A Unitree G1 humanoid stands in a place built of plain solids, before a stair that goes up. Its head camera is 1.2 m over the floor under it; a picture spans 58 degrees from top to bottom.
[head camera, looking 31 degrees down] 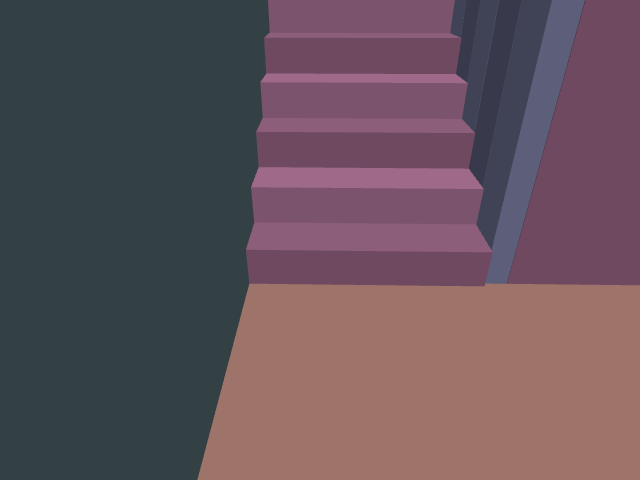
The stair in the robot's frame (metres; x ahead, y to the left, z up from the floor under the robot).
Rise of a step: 0.19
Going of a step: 0.25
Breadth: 1.08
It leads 1 degrees to the right of straight ahead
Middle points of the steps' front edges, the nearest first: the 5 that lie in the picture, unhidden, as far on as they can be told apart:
1.59 -0.21 0.19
1.85 -0.22 0.37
2.10 -0.22 0.56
2.35 -0.23 0.74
2.60 -0.23 0.93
